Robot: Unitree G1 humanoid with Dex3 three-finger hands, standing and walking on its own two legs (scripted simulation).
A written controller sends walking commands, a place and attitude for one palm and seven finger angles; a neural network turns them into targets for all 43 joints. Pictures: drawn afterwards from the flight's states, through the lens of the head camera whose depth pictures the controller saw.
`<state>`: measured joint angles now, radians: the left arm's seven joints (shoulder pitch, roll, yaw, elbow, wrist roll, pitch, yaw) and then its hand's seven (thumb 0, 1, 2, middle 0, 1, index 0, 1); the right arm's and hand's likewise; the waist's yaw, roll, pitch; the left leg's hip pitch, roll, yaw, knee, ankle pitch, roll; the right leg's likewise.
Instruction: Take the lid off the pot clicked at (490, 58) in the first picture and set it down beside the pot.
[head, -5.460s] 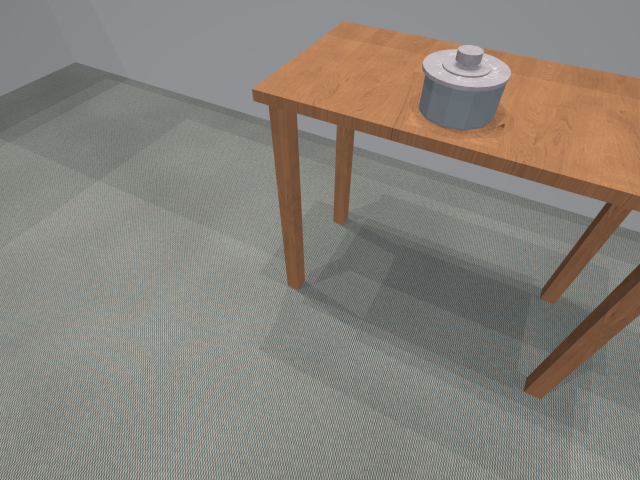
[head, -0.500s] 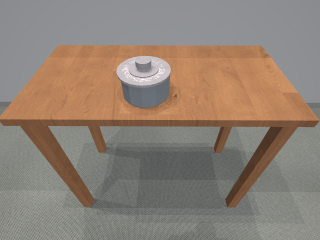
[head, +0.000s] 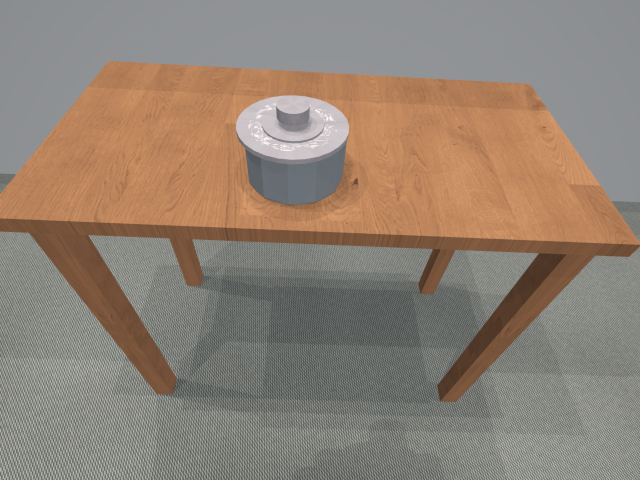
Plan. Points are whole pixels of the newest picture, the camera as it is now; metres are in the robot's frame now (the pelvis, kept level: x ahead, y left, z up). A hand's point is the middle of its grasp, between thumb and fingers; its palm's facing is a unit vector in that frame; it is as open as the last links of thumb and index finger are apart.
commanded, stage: shuffle to correct the standing spot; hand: left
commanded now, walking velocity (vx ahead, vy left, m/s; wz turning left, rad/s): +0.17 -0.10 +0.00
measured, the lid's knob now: (293, 110) +0.58 +0.09 +0.16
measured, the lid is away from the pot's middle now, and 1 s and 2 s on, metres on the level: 0.00 0.00 0.00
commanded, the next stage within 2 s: come to a stop and stand still in 0.80 s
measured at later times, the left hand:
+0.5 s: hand out of the picture -0.01 +0.13 -0.18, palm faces +0.09 -0.98 -0.16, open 7.4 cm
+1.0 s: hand (254, 407) +0.25 +0.12 -0.16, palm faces +0.01 -0.98 -0.20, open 7.4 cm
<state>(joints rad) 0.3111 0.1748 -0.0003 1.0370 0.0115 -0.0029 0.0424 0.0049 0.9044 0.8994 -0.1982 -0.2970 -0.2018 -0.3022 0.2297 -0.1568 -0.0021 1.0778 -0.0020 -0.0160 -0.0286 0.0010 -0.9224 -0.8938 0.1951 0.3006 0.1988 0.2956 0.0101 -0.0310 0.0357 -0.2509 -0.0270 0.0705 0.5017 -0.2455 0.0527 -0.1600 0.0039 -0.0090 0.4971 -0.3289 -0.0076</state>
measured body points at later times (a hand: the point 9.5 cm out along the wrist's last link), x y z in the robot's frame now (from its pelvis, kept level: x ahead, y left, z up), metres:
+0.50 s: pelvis +0.06 -0.02 +0.00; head +0.10 -0.01 +0.45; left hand -0.01 +0.19 -0.16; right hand +0.12 -0.26 -0.15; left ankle +0.08 +0.08 -0.70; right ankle -0.04 -0.11 -0.74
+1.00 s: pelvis +0.13 -0.08 +0.00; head +0.18 -0.06 +0.45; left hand +0.25 +0.17 -0.14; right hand +0.15 -0.32 -0.14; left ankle +0.14 +0.07 -0.74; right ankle +0.18 -0.23 -0.72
